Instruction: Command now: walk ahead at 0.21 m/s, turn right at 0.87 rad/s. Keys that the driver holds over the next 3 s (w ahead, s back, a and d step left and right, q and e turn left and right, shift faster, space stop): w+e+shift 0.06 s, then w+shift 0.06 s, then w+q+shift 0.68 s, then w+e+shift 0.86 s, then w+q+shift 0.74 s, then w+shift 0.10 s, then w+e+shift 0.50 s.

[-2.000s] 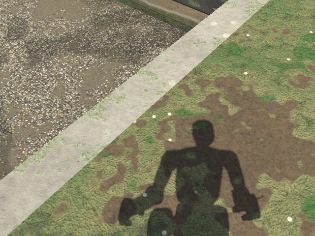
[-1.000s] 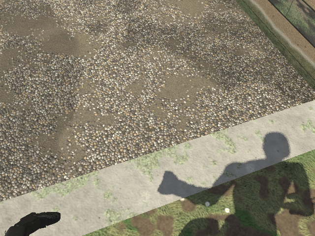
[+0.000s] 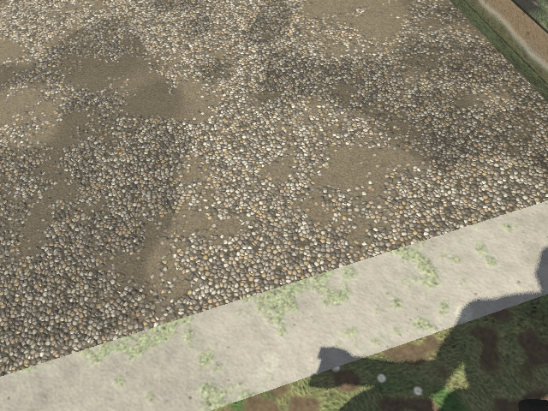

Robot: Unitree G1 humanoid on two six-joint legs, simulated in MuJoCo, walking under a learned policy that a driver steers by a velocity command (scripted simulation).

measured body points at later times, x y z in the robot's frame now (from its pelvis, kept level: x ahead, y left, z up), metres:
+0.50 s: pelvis +0.20 +0.04 -0.01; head +0.23 +0.04 +0.44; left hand +0.23 +0.32 -0.12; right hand +0.41 -0.20 -0.08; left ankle +0.37 +0.17 -0.70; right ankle +0.01 -0.08 -0.73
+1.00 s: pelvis +0.49 +0.14 -0.04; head +0.49 +0.16 +0.41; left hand +0.53 +0.43 -0.12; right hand +0.77 +0.00 -0.11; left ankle +0.41 +0.18 -0.67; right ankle +0.62 +0.05 -0.73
